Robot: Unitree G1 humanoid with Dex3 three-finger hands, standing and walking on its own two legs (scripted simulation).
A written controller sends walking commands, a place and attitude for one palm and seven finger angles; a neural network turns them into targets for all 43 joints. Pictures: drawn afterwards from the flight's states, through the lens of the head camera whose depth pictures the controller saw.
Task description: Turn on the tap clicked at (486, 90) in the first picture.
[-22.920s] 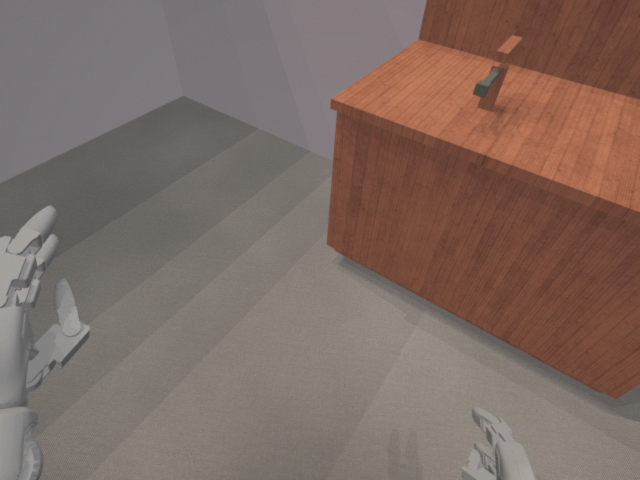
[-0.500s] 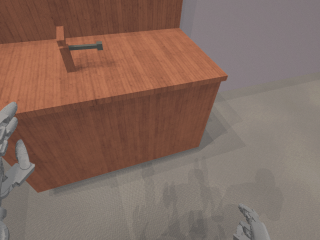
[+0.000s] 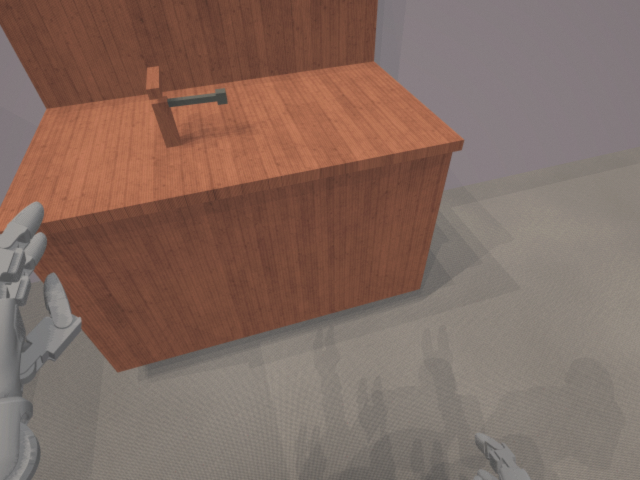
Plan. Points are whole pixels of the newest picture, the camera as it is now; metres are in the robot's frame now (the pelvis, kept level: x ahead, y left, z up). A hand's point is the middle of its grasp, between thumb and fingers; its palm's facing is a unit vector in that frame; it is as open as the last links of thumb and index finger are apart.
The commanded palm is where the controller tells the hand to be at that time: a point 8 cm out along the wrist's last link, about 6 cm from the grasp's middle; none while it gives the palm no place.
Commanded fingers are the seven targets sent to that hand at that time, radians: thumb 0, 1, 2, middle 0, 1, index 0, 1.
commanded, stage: stop stepping back and stand still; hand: left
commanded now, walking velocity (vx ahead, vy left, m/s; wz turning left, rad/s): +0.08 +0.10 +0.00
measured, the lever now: (221, 96) +0.94 +0.30 +0.08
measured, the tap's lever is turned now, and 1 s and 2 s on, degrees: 86 86 86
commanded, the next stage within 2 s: stand and check the lever's angle in 0.14 s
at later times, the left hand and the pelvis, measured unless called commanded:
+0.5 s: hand (71, 310) +0.23 +0.25 +0.18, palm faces +0.42 -0.83 -0.37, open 7.4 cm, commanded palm +0.17 +0.29 +0.19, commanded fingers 0.00 0.90 0.90 -0.20 -0.30 -0.20 -0.30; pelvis +0.01 +0.01 +0.01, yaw +0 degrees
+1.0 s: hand (60, 290) +0.26 +0.28 +0.17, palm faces +0.41 -0.84 -0.35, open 7.4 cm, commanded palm +0.20 +0.32 +0.19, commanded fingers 0.00 0.90 0.90 -0.20 -0.30 -0.20 -0.30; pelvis +0.04 +0.04 +0.02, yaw +0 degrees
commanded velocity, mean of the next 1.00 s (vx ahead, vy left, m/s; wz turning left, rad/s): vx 0.01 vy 0.01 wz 0.00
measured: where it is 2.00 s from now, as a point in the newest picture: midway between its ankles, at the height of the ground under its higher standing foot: outside the picture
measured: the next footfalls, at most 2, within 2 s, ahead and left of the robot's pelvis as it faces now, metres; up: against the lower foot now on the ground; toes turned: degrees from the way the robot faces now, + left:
left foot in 0.22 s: +0.07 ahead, +0.14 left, +0.00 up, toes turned +4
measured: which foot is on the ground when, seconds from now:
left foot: up 0.00-0.20, down 0.22-1.00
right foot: down 0.00-1.00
